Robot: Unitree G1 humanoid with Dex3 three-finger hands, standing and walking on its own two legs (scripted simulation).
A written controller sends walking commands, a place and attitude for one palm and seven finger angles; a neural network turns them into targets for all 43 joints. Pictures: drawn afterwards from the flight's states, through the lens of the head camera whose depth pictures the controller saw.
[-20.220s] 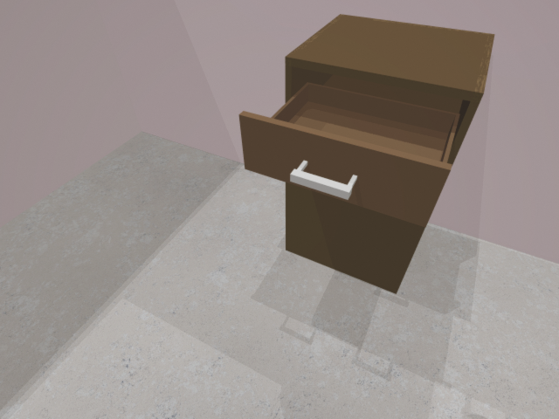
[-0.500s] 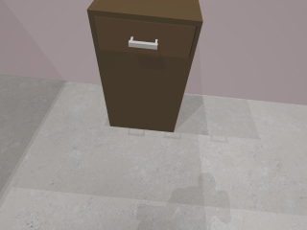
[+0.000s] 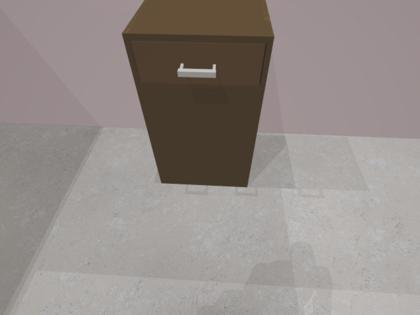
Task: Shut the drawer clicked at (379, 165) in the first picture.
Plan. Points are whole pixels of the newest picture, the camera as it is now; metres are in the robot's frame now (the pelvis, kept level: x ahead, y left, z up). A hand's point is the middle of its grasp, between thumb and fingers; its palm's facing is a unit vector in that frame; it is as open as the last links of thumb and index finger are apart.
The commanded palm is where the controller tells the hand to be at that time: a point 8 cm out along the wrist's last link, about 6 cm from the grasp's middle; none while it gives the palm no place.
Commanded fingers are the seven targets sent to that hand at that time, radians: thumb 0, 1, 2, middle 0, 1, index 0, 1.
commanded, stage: let the arm hang, fingers relaxed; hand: left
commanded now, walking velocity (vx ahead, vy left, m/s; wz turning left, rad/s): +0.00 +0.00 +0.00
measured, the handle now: (197, 69) +0.89 +0.10 +0.00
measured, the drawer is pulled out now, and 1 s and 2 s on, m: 0.00 0.00 0.00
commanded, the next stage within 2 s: look to check the result in 0.30 s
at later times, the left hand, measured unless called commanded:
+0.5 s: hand out of the picture +0.02 +0.16 -0.17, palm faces +0.02 -0.98 -0.20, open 7.4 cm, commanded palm none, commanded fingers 0.00 0.90 0.90 -0.20 -0.30 -0.20 -0.30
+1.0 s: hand out of the picture +0.04 +0.15 -0.17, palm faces +0.02 -0.98 -0.20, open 7.4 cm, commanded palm none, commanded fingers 0.00 0.90 0.90 -0.20 -0.30 -0.20 -0.30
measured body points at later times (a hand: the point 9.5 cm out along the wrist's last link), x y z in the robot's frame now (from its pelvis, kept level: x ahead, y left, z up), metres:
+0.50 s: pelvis +0.01 -0.01 +0.00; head +0.03 -0.02 +0.45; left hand +0.02 +0.21 -0.16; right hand +0.00 -0.23 -0.16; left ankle +0.03 +0.10 -0.74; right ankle +0.02 -0.12 -0.74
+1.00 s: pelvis +0.03 -0.03 +0.00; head +0.05 -0.03 +0.45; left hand +0.04 +0.20 -0.15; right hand +0.02 -0.24 -0.16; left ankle +0.03 +0.10 -0.74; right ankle +0.02 -0.12 -0.74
